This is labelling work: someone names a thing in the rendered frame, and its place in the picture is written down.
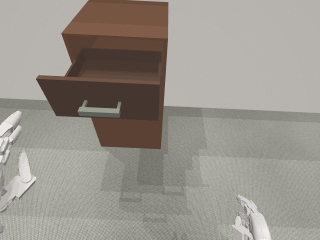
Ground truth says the robot left hand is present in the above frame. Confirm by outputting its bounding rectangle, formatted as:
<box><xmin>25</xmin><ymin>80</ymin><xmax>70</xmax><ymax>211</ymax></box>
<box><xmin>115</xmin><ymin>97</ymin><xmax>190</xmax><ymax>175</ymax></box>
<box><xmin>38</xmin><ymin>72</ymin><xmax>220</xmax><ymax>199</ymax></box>
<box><xmin>0</xmin><ymin>110</ymin><xmax>36</xmax><ymax>214</ymax></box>

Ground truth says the drawer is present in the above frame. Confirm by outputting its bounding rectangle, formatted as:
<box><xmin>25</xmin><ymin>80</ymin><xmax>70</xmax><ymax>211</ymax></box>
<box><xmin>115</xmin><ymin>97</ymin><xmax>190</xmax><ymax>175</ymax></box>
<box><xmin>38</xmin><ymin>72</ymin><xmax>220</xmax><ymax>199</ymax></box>
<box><xmin>36</xmin><ymin>47</ymin><xmax>162</xmax><ymax>121</ymax></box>

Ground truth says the robot right hand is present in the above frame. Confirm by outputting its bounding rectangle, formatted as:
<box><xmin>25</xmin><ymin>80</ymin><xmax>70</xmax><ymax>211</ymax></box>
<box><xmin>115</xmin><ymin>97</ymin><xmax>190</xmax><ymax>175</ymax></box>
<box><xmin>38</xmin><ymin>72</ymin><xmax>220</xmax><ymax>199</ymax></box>
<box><xmin>232</xmin><ymin>195</ymin><xmax>272</xmax><ymax>240</ymax></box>

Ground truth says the handle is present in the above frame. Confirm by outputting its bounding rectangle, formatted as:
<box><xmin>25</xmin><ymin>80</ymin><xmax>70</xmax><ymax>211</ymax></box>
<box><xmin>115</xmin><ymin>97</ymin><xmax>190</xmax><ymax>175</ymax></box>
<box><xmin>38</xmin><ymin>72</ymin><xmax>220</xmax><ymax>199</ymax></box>
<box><xmin>77</xmin><ymin>100</ymin><xmax>122</xmax><ymax>118</ymax></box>

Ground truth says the cabinet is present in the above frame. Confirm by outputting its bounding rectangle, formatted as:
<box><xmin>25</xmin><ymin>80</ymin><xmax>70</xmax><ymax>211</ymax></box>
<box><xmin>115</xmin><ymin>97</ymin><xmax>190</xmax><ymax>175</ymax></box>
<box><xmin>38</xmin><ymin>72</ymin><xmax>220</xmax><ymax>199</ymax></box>
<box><xmin>61</xmin><ymin>0</ymin><xmax>169</xmax><ymax>149</ymax></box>

